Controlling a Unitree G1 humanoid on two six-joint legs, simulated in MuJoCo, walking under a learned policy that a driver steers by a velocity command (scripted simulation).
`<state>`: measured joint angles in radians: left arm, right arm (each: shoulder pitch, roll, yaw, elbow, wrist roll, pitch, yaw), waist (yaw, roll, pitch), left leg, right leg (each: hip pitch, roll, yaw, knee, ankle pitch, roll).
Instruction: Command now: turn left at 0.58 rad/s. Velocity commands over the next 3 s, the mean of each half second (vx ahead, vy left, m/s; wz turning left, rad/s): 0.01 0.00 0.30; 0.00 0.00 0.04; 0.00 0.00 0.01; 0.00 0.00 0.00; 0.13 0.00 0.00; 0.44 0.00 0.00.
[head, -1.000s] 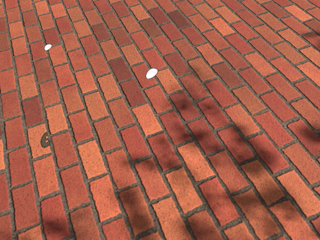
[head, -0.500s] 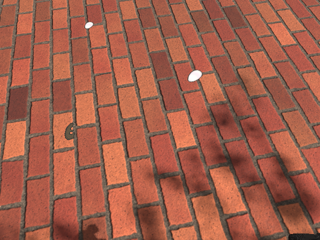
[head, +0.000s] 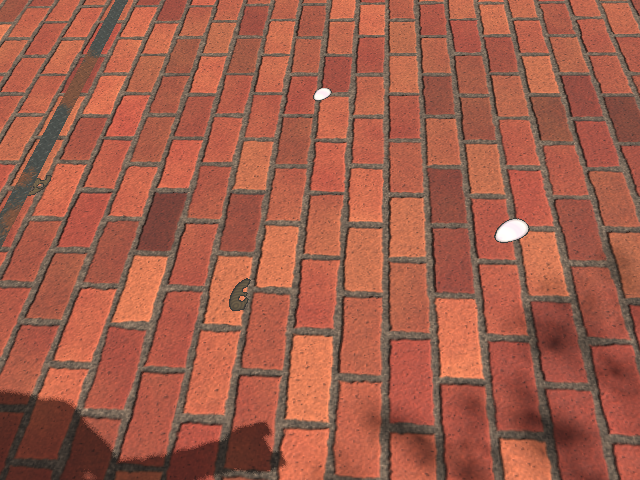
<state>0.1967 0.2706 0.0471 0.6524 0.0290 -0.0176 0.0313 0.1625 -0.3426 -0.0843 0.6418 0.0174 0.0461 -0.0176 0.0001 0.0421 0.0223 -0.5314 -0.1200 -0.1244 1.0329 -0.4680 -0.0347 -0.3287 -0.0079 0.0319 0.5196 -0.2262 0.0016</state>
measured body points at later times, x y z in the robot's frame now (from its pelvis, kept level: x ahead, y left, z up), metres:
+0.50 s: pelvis +0.00 +0.04 +0.00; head +0.02 +0.06 +0.45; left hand +0.08 +0.33 -0.12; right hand +0.21 -0.18 -0.09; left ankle -0.01 +0.13 -0.74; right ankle +0.01 -0.12 -0.70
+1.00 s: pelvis +0.00 +0.02 +0.00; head +0.00 +0.02 +0.45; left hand +0.05 +0.28 -0.13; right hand +0.13 -0.22 -0.13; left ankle -0.01 +0.13 -0.74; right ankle +0.01 -0.11 -0.74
